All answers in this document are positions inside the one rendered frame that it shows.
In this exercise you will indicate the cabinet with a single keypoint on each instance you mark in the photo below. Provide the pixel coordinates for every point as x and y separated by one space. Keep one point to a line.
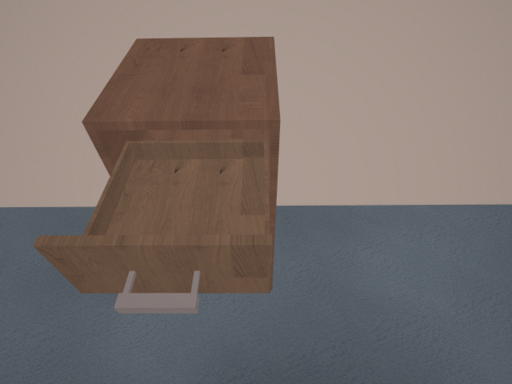
190 89

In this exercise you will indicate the drawer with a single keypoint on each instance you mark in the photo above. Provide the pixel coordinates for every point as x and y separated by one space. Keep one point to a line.
170 208

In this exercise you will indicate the handle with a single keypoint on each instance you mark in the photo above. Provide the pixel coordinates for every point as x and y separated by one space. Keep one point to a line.
157 303

